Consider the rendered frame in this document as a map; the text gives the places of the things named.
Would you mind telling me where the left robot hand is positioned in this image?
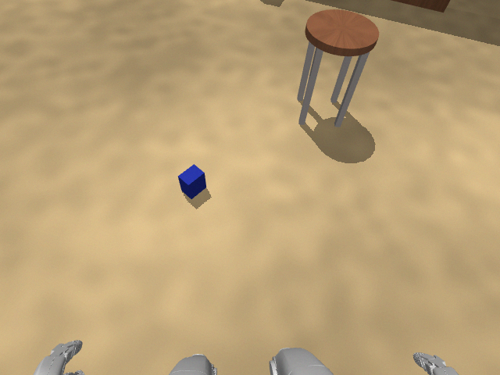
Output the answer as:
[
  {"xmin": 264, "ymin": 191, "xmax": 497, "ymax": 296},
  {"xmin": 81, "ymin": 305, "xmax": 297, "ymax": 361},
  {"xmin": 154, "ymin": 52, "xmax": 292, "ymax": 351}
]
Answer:
[{"xmin": 33, "ymin": 340, "xmax": 85, "ymax": 375}]

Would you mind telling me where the carton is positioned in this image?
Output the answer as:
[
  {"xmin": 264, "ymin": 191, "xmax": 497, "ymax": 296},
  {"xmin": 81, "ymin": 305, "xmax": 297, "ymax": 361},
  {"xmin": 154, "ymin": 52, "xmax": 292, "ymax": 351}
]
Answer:
[{"xmin": 178, "ymin": 164, "xmax": 206, "ymax": 199}]

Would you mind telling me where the stool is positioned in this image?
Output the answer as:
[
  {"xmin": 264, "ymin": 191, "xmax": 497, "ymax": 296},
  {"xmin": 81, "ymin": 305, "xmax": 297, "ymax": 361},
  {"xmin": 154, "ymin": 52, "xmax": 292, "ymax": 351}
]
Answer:
[{"xmin": 297, "ymin": 9, "xmax": 379, "ymax": 127}]

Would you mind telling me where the right robot hand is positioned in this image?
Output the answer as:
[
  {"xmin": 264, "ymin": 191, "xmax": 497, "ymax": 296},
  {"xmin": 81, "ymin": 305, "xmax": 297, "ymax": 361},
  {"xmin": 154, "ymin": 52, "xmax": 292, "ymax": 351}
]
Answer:
[{"xmin": 413, "ymin": 352, "xmax": 458, "ymax": 375}]

